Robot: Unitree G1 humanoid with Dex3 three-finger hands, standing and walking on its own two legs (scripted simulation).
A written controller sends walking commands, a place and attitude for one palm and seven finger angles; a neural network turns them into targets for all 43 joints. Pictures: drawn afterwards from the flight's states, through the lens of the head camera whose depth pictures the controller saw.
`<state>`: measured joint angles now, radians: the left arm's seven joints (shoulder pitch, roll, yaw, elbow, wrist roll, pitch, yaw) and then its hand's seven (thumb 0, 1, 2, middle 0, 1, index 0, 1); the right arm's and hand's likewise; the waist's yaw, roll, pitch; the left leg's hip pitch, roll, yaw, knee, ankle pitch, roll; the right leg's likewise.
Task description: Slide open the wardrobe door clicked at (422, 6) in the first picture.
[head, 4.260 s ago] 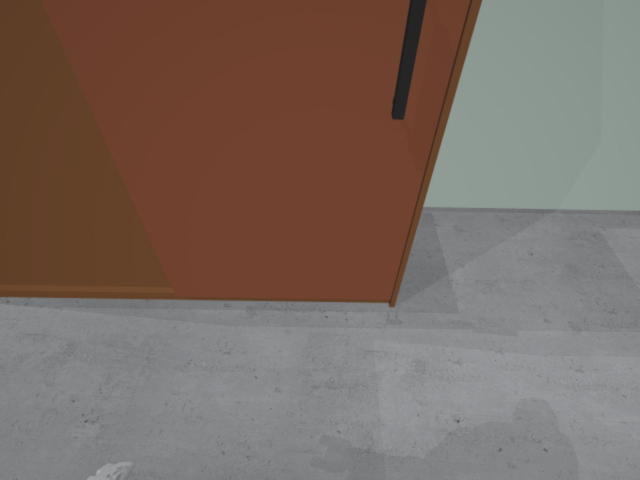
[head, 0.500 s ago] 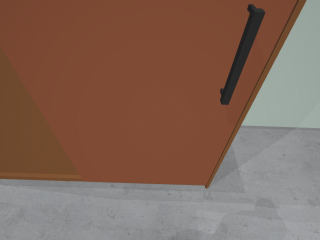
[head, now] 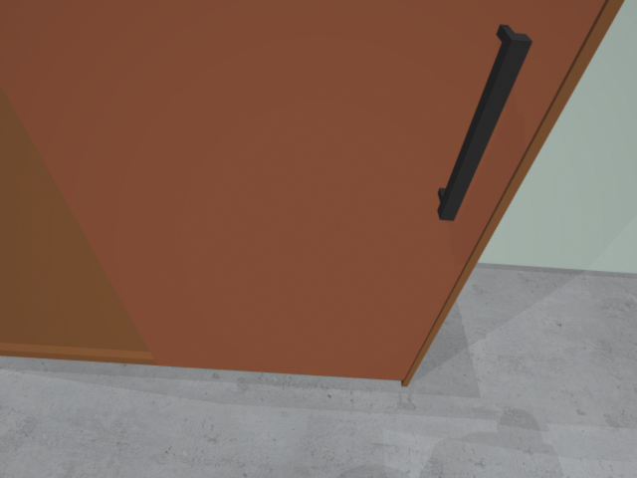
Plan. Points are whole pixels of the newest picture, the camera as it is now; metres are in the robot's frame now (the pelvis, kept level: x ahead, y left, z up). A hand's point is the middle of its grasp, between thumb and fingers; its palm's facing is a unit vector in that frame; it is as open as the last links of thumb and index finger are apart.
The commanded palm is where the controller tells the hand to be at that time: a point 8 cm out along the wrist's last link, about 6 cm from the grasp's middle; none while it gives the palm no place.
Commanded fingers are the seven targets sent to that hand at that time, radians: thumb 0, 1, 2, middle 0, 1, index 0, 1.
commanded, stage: look again from close up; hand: right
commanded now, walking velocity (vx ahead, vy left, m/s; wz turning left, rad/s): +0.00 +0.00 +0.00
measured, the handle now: (471, 134) +0.54 -0.17 +0.19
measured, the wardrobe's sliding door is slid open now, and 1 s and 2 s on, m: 0.00 0.00 0.00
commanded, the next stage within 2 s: shuffle to correct the standing spot in 0.60 s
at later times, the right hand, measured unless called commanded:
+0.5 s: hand out of the picture +0.00 -0.16 -0.17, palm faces +0.04 +0.98 -0.19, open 7.4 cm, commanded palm none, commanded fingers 0.00 -0.90 -0.90 0.20 0.30 0.20 0.30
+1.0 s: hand out of the picture +0.00 -0.17 -0.18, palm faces +0.09 +0.98 -0.16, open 7.4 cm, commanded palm none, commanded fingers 0.00 -0.90 -0.90 0.20 0.30 0.20 0.30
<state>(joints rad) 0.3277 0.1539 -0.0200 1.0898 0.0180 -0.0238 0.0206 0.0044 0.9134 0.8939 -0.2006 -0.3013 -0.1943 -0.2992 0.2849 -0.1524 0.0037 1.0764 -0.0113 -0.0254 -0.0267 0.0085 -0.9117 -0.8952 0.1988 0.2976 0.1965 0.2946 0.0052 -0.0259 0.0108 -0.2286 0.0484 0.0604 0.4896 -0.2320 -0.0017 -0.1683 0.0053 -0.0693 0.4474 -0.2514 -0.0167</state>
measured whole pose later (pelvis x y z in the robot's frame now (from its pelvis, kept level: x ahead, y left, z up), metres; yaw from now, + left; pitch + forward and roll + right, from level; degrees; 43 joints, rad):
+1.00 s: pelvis +0.03 -0.01 -0.01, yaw +0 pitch +0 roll +0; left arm 0.36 0.14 0.00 1.11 0.03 -0.01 0.01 0.00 0.91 0.89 -0.20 -0.30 -0.19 -0.30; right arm 0.36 -0.14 -0.04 1.08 -0.02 0.00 -0.02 0.01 -0.90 -0.90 0.20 0.30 0.20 0.29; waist -0.02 0.02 0.02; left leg -0.23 0.05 0.07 0.54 -0.31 0.00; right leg -0.19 -0.01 -0.07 0.54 -0.35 -0.02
